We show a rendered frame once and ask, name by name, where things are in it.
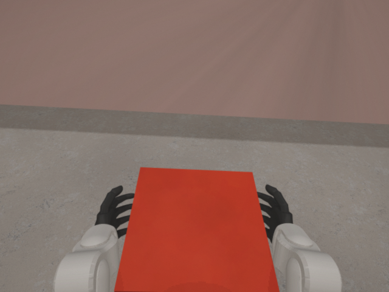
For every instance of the robot left hand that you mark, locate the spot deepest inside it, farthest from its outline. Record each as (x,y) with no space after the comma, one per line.
(108,211)

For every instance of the robot right hand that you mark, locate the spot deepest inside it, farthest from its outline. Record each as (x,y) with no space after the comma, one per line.
(278,212)

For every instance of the robot right forearm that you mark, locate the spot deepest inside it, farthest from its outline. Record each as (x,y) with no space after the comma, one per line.
(304,266)

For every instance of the robot left forearm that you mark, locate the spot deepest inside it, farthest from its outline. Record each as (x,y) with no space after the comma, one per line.
(93,260)

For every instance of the carton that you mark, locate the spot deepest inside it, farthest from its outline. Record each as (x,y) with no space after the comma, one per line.
(196,231)

